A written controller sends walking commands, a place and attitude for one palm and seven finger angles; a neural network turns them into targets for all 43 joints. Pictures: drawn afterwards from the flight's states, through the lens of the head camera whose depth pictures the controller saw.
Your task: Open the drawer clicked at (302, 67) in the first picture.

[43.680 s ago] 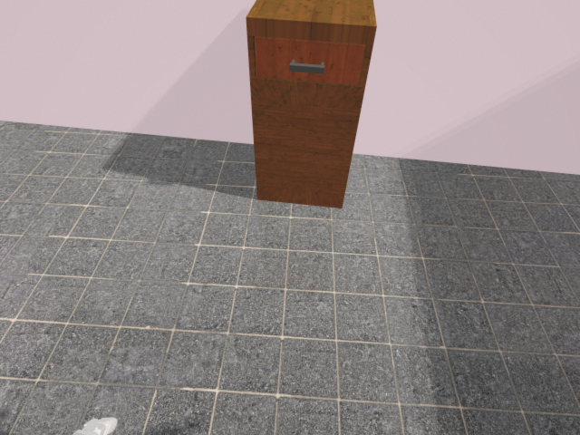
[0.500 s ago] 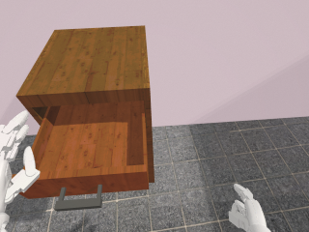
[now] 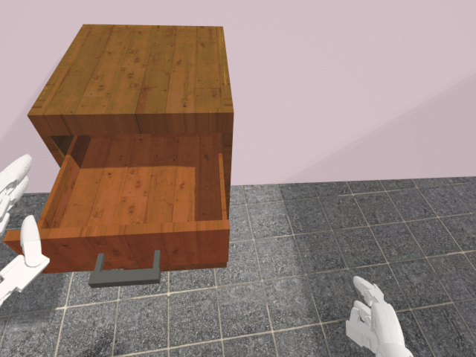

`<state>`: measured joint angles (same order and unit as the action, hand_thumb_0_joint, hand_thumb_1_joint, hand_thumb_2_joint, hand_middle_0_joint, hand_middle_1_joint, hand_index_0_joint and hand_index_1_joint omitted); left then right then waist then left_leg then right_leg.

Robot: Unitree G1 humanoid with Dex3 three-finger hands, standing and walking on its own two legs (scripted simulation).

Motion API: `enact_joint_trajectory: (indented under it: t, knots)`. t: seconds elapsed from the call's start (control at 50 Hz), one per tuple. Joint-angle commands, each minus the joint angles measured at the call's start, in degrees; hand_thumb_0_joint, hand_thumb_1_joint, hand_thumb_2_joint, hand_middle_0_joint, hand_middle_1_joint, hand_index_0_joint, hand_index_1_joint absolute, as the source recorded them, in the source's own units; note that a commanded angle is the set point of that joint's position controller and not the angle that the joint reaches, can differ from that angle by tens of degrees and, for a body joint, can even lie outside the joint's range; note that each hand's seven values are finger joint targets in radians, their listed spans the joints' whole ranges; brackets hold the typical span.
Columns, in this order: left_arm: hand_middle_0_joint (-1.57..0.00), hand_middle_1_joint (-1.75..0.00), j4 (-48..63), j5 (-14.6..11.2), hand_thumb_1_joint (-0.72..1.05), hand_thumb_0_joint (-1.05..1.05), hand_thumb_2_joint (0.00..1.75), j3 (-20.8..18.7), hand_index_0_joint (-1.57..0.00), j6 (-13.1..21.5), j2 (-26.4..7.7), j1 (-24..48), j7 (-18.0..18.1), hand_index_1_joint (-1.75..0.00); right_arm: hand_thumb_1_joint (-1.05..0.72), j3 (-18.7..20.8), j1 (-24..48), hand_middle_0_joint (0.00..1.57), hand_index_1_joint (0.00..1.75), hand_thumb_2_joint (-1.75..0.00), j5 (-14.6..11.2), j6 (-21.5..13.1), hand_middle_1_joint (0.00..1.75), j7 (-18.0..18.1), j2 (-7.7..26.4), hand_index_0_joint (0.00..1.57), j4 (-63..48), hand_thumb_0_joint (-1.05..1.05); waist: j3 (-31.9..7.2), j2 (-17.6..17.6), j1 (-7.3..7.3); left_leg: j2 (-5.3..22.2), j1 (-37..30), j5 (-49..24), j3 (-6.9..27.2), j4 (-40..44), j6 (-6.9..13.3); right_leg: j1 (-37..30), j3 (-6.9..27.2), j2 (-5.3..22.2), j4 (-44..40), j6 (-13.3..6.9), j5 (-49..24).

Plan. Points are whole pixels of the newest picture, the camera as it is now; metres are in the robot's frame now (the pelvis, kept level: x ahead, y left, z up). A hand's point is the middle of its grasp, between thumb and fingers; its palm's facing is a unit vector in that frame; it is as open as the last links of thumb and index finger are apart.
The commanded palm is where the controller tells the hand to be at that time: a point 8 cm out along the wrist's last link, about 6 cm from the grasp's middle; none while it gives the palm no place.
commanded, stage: step back with the hand held close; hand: left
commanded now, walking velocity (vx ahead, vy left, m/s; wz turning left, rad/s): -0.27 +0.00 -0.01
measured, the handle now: (127, 267) +0.27 +0.22 -0.05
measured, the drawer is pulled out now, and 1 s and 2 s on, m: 0.26 0.26 0.26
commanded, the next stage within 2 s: stop stepping back and stand still in 0.74 s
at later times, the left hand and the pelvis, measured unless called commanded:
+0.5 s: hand (20, 308) +0.14 +0.23 +0.17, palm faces +0.34 -0.83 -0.45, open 7.4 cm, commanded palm +0.07 +0.27 +0.19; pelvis -0.06 -0.01 +0.00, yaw -1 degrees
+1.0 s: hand out of the picture +0.01 +0.17 +0.16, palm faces +0.19 -0.85 -0.48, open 7.4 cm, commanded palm -0.05 +0.22 +0.19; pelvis -0.19 -0.05 +0.01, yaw -3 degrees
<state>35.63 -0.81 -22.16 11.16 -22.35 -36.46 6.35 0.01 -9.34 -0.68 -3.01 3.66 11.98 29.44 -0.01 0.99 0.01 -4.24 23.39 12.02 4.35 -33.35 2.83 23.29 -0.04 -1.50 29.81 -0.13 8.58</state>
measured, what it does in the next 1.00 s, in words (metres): walks backwards: right foot, then left foot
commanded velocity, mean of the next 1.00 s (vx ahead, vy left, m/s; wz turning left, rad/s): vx -0.28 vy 0.00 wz -0.01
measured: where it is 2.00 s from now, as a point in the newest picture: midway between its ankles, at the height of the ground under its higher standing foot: outside the picture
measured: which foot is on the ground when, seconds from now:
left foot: down 0.00-0.60, up 0.62-0.72, down 0.74-1.00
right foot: down 0.00-0.24, up 0.26-0.52, down 0.54-0.76, up 0.78-1.00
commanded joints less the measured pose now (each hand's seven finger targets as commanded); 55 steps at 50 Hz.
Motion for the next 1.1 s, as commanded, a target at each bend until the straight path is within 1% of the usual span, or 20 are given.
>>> enact_joint_trajectory:
  t: [0.0,0.1,0.18,0.22,0.24,0.32,0.42,0.52,0.6,0.62,0.68,0.7,0.72,0.74,0.84,0.94,1.0,1.02,1.06,1.08]
  knots:
    - [-0.20,-0.30,13.30,0.41,0.90,0.00,0.90,-6.92,-0.20,4.75,-8.56,3.13,1.84,-0.30,-0.90,3.83,4.76,0.20,0.30,-0.90,0.50,-3.77,0.30,0.38,8.89,0.20,-8.64,0.00,-4.91,-2.37,0.61,7.17,17.31,22.13,5.52,8.95,2.27,-15.94,7.56,4.17,-4.02,-0.98,9.63]
    - [-0.20,-0.30,12.57,-1.17,0.90,0.00,0.90,-5.40,-0.20,5.48,-8.57,3.72,3.61,-0.30,-0.90,3.48,3.59,0.20,0.30,-0.90,0.72,-3.28,0.30,0.35,6.95,0.20,-5.23,0.00,-6.49,4.64,1.59,2.46,-8.31,10.49,-1.03,-10.89,-1.97,11.15,10.28,14.28,-16.51,-5.68,17.07]
    - [-0.20,-0.30,13.73,-1.19,0.90,0.00,0.90,-6.50,-0.20,5.92,-9.28,1.27,3.94,-0.30,-0.90,3.32,4.45,0.20,0.30,-0.90,0.46,-2.80,0.30,1.07,7.12,0.20,-5.27,0.00,-5.60,-6.31,1.39,7.64,-1.70,12.15,5.36,7.68,-0.19,4.56,2.64,5.68,-5.20,-1.52,14.18]
    - [-0.20,-0.30,16.12,0.47,0.90,0.00,0.90,-8.74,-0.20,6.69,-9.92,1.11,3.79,-0.30,-0.90,3.53,6.31,0.20,0.30,-0.90,1.04,-4.35,0.30,1.25,8.50,0.20,-6.75,0.00,-6.82,-21.84,0.67,19.92,21.12,23.67,20.08,25.66,4.80,-15.97,-0.85,-3.67,20.17,1.16,10.97]
    - [-0.20,-0.30,16.46,1.10,0.90,0.00,0.90,-8.63,-0.20,6.70,-10.08,2.08,3.68,-0.30,-0.90,3.71,5.12,0.20,0.30,-0.90,1.61,-5.17,0.30,0.97,7.45,0.20,-6.94,0.00,-6.90,-19.43,1.05,22.77,25.77,28.47,23.26,29.21,7.13,-18.11,2.00,-4.43,32.19,1.01,14.21]
    - [-0.20,-0.30,14.88,-0.82,0.90,0.00,0.90,-8.33,-0.20,5.82,-8.44,-1.62,3.54,-0.30,-0.90,4.22,4.76,0.20,0.30,-0.90,1.47,-7.48,0.30,0.47,6.87,0.20,-5.20,0.00,-9.49,-7.75,-0.70,18.27,4.54,7.61,13.47,18.18,6.00,-5.52,2.09,-2.16,23.28,0.64,19.89]
    - [-0.20,-0.30,15.13,-2.52,0.90,0.00,0.90,-4.05,-0.20,5.49,-6.58,0.30,2.15,-0.30,-0.90,2.23,4.08,0.20,0.30,-0.90,2.12,-8.79,0.30,-0.34,7.16,0.20,-0.76,0.00,-11.53,-13.70,0.03,15.61,-14.80,-12.78,10.29,16.24,3.58,-1.74,-1.10,-2.74,1.79,0.13,20.12]
    - [-0.20,-0.30,17.31,-2.87,0.90,0.00,0.90,-8.38,-0.20,7.28,-12.31,1.85,0.08,-0.30,-0.90,2.39,6.02,0.20,0.30,-0.90,1.47,-7.01,0.30,-1.09,7.07,0.20,-1.59,0.00,-19.65,-7.34,-2.04,12.25,-25.52,-34.46,0.84,2.27,0.29,-7.18,0.17,0.42,-13.30,0.28,-6.61]
    - [-0.20,-0.30,15.36,-3.53,0.90,0.00,0.90,-13.67,-0.20,7.46,-16.07,0.20,0.80,-0.30,-0.90,2.38,10.47,0.20,0.30,-0.90,-2.36,-5.21,0.30,-0.14,6.13,0.20,-6.54,0.00,-15.93,19.48,-3.17,0.09,-1.38,11.57,-5.64,-17.86,-2.86,-14.26,5.30,15.09,-7.57,2.98,-59.03]
    - [-0.20,-0.30,11.26,-3.63,0.90,0.00,0.90,-13.06,-0.20,6.56,-13.87,-4.27,0.55,-0.30,-0.90,1.82,11.65,0.20,0.30,-0.90,-2.27,-5.09,0.30,0.22,4.81,0.20,-7.20,0.00,-11.73,15.22,-3.33,0.65,3.89,15.00,-4.28,-18.58,-2.40,-15.04,5.42,16.50,-5.93,1.28,-60.03]
    - [-0.20,-0.30,9.73,-2.99,0.90,0.00,0.90,-7.98,-0.20,4.52,-9.64,-2.42,-0.65,-0.30,-0.90,-0.89,10.53,0.20,0.30,-0.90,0.12,-2.93,0.30,1.75,4.74,0.20,-5.43,0.00,-6.66,-2.47,0.39,0.80,-2.44,-8.83,-8.04,5.62,-3.44,-15.23,-0.30,7.45,1.93,-0.78,-54.48]
    - [-0.20,-0.30,12.03,-3.39,0.90,0.00,0.90,-5.87,-0.20,4.32,-8.66,0.88,-0.84,-0.30,-0.90,-0.49,10.13,0.20,0.30,-0.90,-0.14,-3.04,0.30,1.55,6.37,0.20,-4.39,0.00,-8.24,-9.58,1.24,5.62,-13.22,-41.23,-4.08,11.14,-2.12,-8.95,-4.06,2.72,8.93,1.98,-38.86]
    - [-0.20,-0.30,13.45,-2.97,0.90,0.00,0.90,-5.28,-0.20,4.54,-10.01,3.47,-0.54,-0.30,-0.90,0.95,6.21,0.20,0.30,-0.90,0.55,-3.81,0.30,0.65,7.13,0.20,-3.27,0.00,-12.10,-14.03,1.49,15.39,-26.87,-67.16,5.71,10.20,1.57,2.40,-2.53,-1.47,18.57,1.60,-0.45]
    - [-0.20,-0.30,11.47,-2.35,0.90,0.00,0.90,-4.31,-0.20,4.83,-8.85,2.57,-0.24,-0.30,-0.90,2.39,2.53,0.20,0.30,-0.90,1.19,-4.85,0.30,-0.61,6.94,0.20,-2.13,0.00,-14.02,-12.17,0.95,22.69,-29.52,-69.66,11.08,10.58,4.34,5.88,2.70,-2.66,26.19,0.14,23.40]
    - [-0.20,-0.30,16.30,-2.12,0.90,0.00,0.90,-4.47,-0.20,1.54,-7.66,-4.50,1.18,-0.30,-0.90,3.27,2.83,0.20,0.30,-0.90,0.84,-6.67,0.30,-1.41,6.60,0.20,-4.22,0.00,-13.90,-11.54,-0.55,19.01,-19.53,-41.19,5.35,12.96,4.89,2.61,0.49,-0.82,25.35,1.25,18.18]
    - [-0.20,-0.30,20.76,-2.69,0.90,0.00,0.90,-8.36,-0.20,-0.02,-10.48,-9.03,3.44,-0.30,-0.90,1.76,4.55,0.20,0.30,-0.90,0.24,-7.37,0.30,-0.24,6.39,0.20,-7.41,0.00,-7.94,-14.53,-0.04,15.96,2.29,18.14,5.11,24.92,3.62,-11.14,-3.89,-0.42,17.97,1.31,16.81]
    - [-0.20,-0.30,15.67,-1.41,0.90,0.00,0.90,-8.85,-0.20,-0.13,-10.77,-6.95,4.68,-0.30,-0.90,1.68,4.50,0.20,0.30,-0.90,0.68,-6.76,0.30,0.71,6.67,0.20,-6.62,0.00,-5.07,-13.54,-0.35,10.58,12.62,28.29,-0.14,21.21,-0.57,-24.61,-7.41,-0.69,2.60,-0.13,17.45]
    - [-0.20,-0.30,13.36,-1.12,0.90,0.00,0.90,-7.05,-0.20,-0.06,-9.30,-5.58,4.39,-0.30,-0.90,1.81,4.07,0.20,0.30,-0.90,0.62,-6.46,0.30,0.60,6.15,0.20,-5.92,0.00,-2.61,-7.11,0.01,6.66,10.30,24.43,-3.07,12.81,-2.37,-19.95,-4.65,2.67,-6.71,-1.41,19.87]
    - [-0.20,-0.30,11.15,-1.62,0.90,0.00,0.90,-6.97,-0.20,0.12,-11.54,1.10,3.79,-0.30,-0.90,2.42,4.97,0.20,0.30,-0.90,0.93,-5.28,0.30,0.60,7.00,0.20,-4.54,0.00,2.64,13.95,0.07,2.90,5.44,13.82,-0.74,-25.84,-4.15,7.55,29.50,26.69,-28.15,-10.38,39.49]
    - [-0.20,-0.30,10.34,-1.48,0.90,0.00,0.90,-7.24,-0.20,1.31,-12.26,7.00,3.25,-0.30,-0.90,2.64,4.08,0.20,0.30,-0.90,2.38,-5.24,0.30,0.54,8.15,0.20,-1.62,0.00,4.18,10.91,1.64,4.49,6.70,9.66,-0.25,-32.85,-4.31,10.25,24.01,27.03,-26.96,-9.62,32.90]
